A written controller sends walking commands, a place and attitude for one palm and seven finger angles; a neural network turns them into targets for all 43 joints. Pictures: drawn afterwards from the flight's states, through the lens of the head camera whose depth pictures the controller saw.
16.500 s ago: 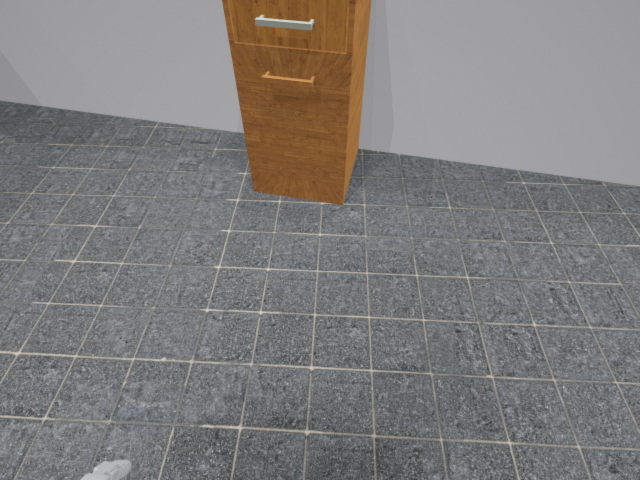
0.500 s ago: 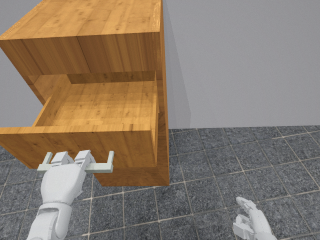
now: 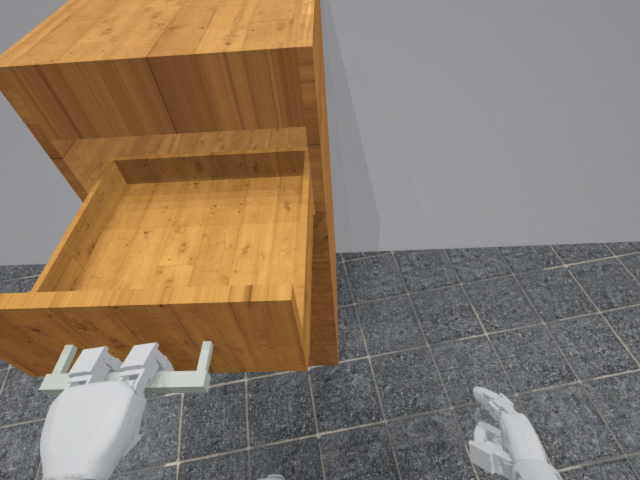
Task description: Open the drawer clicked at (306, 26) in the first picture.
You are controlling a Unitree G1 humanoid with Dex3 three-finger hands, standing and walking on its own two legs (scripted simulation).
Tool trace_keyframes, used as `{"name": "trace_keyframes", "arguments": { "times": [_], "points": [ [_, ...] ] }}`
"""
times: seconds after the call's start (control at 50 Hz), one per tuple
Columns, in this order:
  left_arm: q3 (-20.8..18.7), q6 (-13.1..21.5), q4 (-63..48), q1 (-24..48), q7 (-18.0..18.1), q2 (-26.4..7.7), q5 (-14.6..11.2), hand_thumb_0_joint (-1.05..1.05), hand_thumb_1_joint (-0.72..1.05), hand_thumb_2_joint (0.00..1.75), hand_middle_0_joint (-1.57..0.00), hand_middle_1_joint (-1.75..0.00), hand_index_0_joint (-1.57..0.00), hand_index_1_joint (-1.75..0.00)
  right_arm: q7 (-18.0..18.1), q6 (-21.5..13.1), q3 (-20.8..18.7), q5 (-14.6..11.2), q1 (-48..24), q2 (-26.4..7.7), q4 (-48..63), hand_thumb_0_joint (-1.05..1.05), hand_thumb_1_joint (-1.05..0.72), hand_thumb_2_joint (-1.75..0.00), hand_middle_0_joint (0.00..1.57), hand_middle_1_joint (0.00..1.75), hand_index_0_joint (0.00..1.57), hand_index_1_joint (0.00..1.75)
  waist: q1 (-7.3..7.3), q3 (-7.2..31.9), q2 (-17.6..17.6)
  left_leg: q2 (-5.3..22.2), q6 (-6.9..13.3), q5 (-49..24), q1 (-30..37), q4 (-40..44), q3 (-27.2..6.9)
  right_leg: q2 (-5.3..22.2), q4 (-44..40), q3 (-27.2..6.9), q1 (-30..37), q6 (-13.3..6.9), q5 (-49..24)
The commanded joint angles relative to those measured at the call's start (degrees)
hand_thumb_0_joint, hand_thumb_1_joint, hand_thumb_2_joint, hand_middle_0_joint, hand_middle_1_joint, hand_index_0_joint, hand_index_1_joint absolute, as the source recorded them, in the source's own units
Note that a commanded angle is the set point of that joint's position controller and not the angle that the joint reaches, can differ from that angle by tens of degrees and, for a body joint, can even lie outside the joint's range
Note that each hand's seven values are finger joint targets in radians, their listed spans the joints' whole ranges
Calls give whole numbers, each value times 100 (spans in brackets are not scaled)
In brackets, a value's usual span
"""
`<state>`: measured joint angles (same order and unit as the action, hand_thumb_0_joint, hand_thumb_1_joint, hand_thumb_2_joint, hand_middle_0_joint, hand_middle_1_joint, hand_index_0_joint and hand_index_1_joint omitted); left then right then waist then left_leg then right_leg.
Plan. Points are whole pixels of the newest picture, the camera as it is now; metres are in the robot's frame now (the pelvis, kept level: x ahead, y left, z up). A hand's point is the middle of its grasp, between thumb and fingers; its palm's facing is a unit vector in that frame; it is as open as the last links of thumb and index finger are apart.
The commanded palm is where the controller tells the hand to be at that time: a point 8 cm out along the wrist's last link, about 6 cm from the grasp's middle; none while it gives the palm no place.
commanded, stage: pull the drawer open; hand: left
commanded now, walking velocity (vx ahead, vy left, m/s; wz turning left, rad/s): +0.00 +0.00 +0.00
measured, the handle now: (131, 367) +0.23 +0.24 +0.06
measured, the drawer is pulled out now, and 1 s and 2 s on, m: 0.30 0.30 0.30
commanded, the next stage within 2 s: open the thumb to release the handle in 0.06 s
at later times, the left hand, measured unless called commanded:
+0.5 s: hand (119, 424) +0.17 +0.24 +0.04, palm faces +0.03 -0.12 -0.99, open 8.7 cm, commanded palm +0.14 +0.23 +0.09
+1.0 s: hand (130, 420) +0.18 +0.23 +0.03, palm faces +0.07 -0.13 -0.99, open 13.8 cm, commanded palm +0.16 +0.22 +0.08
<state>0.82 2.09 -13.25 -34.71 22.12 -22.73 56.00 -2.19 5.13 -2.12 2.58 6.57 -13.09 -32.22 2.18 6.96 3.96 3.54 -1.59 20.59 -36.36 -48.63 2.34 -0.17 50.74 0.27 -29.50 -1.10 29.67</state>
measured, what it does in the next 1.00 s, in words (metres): stands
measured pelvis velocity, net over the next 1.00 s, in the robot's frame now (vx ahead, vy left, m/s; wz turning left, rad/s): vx -0.02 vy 0.01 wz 0.03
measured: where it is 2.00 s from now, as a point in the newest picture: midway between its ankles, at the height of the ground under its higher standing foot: outside the picture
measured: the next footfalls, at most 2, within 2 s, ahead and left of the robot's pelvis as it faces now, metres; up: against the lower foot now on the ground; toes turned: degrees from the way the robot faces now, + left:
none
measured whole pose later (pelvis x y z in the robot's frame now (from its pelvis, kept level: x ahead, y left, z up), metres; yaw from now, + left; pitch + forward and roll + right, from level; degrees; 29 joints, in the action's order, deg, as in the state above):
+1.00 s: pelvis -0.02 +0.01 +0.00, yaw +2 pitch +6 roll +0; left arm 6.9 -4.2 -8.4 -23.5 20.6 -19.2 58.6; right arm -0.2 4.7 -0.4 2.0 7.4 -11.9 -34.0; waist 4.3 5.9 4.6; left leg 2.2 -0.7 19.0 -35.6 -48.3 0.7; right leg 0.8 49.5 1.9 -27.5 -0.3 28.3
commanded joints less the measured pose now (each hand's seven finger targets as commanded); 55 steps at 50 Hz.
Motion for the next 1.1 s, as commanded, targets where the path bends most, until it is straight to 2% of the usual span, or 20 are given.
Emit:
{"name": "trace_keyframes", "arguments": {
  "times": [0.0,0.02,0.1,0.12,0.14,0.2,0.22,0.3,0.32,0.4,0.44,0.54,0.6,0.66,0.7,0.72,0.82,0.86,1.04,1.08],
  "points": [
    [-984,-146,-1000,-301,336,-990,31,0,90,90,-40,-135,-40,-135,89,-256,-124,-2,-748,-503,930,0,-90,-90,20,30,20,30,297,867,-293,-452,272,-1219,1323,303,-59,-168,-895,-112,-373,-58,-2335],
    [-828,-189,-898,-406,330,-811,22,0,90,90,-40,-135,-40,-135,116,-269,-152,-36,-686,-473,934,0,-90,-90,20,30,20,30,250,723,-212,-427,299,-1152,1218,334,-45,-174,-892,42,-269,-39,-2390],
    [-1067,-271,-810,-123,306,-1082,23,0,90,90,-40,-135,-40,-135,184,-260,-82,-34,-775,-480,873,0,-90,-90,20,30,20,30,323,842,-281,-455,273,-1213,1309,370,-42,-168,-950,-83,-194,-34,-2450],
    [-831,-293,-819,-287,280,-837,-4,0,90,90,-40,-135,-40,-135,192,-277,-112,-62,-716,-457,907,0,-90,-90,20,30,20,30,285,750,-216,-429,293,-1232,1255,401,-45,-176,-909,58,-129,-29,-2517],
    [-580,-284,-829,1123,283,-797,26,0,90,90,-40,-135,-40,-135,219,-259,-59,-41,-738,-514,791,0,-90,-90,20,30,20,30,-37,652,-360,-445,280,-1102,1323,339,-105,-149,-947,32,-491,17,-2300],
    [-813,-326,-482,798,307,-931,108,0,69,81,-38,-133,-38,-133,313,-335,-86,-39,-725,-468,735,0,-90,-90,20,30,20,30,215,838,-319,-459,286,-1070,1413,442,-68,-167,-1045,47,-263,-2,-2175],
    [-477,-373,-442,738,246,-627,76,0,62,78,-38,-132,-38,-132,318,-351,-116,-70,-684,-460,748,0,-90,-90,20,30,20,30,135,703,-374,-442,305,-1068,1370,471,-75,-173,-1047,107,-239,2,-2247],
    [-371,-392,-647,854,28,-737,62,0,34,66,-36,-129,-36,-129,319,-368,-63,-63,-768,-489,736,0,-90,-90,20,30,20,30,181,850,-433,-452,313,-1158,1516,561,-77,-137,-1132,35,-101,18,-2282],
    [-274,-402,-521,590,-29,-627,36,0,27,63,-35,-128,-35,-128,328,-380,-86,-85,-737,-478,735,0,-90,-90,20,30,20,30,185,691,-428,-458,329,-1091,1415,601,-71,-143,-1157,94,-31,19,-2254],
    [-465,-291,-531,634,-121,-834,76,0,-1,51,-33,-125,-33,-125,312,-373,-27,-60,-797,-497,710,0,-90,-90,20,30,20,30,222,572,-511,-464,318,-1041,1410,633,-77,-134,-1231,43,-77,26,-2172],
    [-337,-198,-679,709,-123,-708,83,0,-15,45,-32,-124,-32,-124,286,-381,-56,-52,-766,-487,738,0,-90,-90,20,30,20,30,202,569,-313,-445,312,-1055,1474,629,-93,-150,-1199,95,-171,4,-2061],
    [-267,-120,-765,803,-35,-619,88,0,-50,30,-30,-120,-30,-120,223,-384,-87,-27,-722,-494,789,0,-90,-90,20,30,20,30,162,574,-341,-424,298,-960,1481,590,-124,-167,-1157,142,-371,-19,-1763],
    [-289,-156,-791,642,36,-631,130,0,-50,30,-30,-120,-30,-120,182,-385,-80,-11,-700,-483,815,0,-90,-90,20,30,20,30,212,708,-256,-415,283,-1034,1503,551,-128,-172,-1080,145,-367,-54,-1768],
    [1,-232,-805,919,55,-421,179,0,-50,30,-30,-120,-30,-120,180,-366,-106,-31,-686,-484,836,0,-90,-90,20,30,20,30,108,569,-243,-393,299,-876,1442,562,-172,-195,-1064,231,-492,-58,-1564],
    [-192,-296,-845,1040,78,-652,213,0,-50,30,-30,-120,-30,-120,195,-355,-64,-17,-725,-493,840,0,-90,-90,20,30,20,30,166,721,-245,-393,278,-835,1499,561,-168,-193,-1077,159,-509,-72,-1438],
    [-20,-347,-735,965,68,-456,214,0,-50,30,-30,-120,-30,-120,219,-346,-83,-49,-723,-467,837,0,-90,-90,20,30,20,30,131,561,-183,-395,295,-764,1424,596,-174,-210,-1087,234,-465,-74,-1424],
    [295,-449,-703,1185,5,-275,260,0,-50,30,-30,-120,-30,-120,226,-331,-71,-62,-703,-463,829,0,-90,-90,20,30,20,30,90,636,-259,-381,305,-792,1477,603,-202,-213,-1066,247,-473,-70,-1434],
    [287,-485,-570,1380,-6,-308,300,0,-50,30,-30,-120,-30,-120,257,-332,-58,-58,-680,-458,793,0,-90,-90,20,30,20,30,70,550,-406,-380,307,-722,1459,625,-219,-223,-1093,258,-517,-62,-1356],
    [441,-547,-426,1817,-88,-255,348,0,-50,30,-30,-120,-30,-120,312,-347,3,-68,-729,-428,728,0,-90,-90,20,30,20,30,96,547,-368,-416,305,-725,1581,718,-195,-205,-1231,213,-418,-57,-1358],
    [274,-535,-747,1993,-100,-466,307,0,-50,30,-30,-120,-30,-120,338,-352,-10,-80,-794,-430,736,0,-90,-90,20,30,20,30,120,684,-295,-412,310,-737,1691,773,-203,-204,-1301,195,-265,-77,-1301]
  ]
}}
